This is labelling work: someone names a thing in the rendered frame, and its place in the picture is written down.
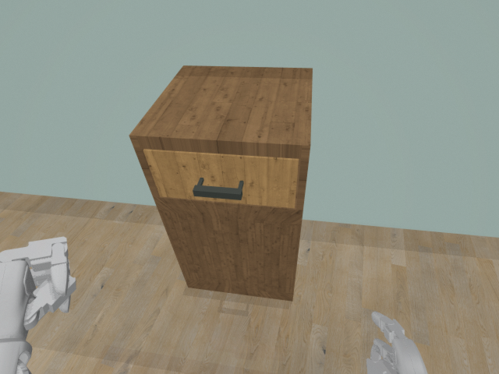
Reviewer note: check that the left robot hand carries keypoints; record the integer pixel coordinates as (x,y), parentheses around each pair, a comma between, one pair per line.
(50,272)

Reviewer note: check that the cabinet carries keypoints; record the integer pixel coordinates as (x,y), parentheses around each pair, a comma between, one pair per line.
(235,248)

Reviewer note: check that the drawer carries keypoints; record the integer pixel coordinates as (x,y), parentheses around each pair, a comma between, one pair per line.
(268,181)

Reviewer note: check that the handle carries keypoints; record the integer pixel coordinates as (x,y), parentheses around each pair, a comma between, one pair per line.
(217,192)

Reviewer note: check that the right robot hand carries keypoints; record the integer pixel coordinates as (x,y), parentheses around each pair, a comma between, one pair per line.
(402,358)

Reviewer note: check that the robot left forearm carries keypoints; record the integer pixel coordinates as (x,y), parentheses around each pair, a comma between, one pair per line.
(14,356)

